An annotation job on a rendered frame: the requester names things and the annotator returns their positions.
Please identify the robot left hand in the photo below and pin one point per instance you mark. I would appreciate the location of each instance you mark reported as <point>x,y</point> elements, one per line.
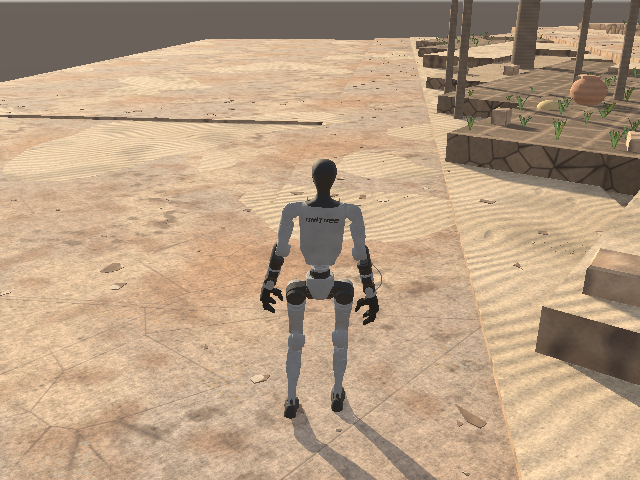
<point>266,299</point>

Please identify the right robot upper arm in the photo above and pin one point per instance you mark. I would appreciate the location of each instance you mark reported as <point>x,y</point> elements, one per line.
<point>354,214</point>

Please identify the robot right hand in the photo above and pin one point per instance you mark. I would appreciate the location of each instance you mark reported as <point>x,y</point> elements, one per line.
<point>373,308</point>

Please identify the robot right forearm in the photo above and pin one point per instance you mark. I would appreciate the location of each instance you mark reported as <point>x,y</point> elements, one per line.
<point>366,275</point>

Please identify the right robot thigh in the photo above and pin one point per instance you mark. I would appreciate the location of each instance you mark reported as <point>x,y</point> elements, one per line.
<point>343,300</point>

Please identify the robot left forearm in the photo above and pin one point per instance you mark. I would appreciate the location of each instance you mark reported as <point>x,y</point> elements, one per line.
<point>273,270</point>

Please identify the left robot upper arm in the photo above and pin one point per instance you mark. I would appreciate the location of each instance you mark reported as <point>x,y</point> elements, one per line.
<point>291,210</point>

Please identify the right robot shin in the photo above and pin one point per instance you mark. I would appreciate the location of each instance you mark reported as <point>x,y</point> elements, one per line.
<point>339,365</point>

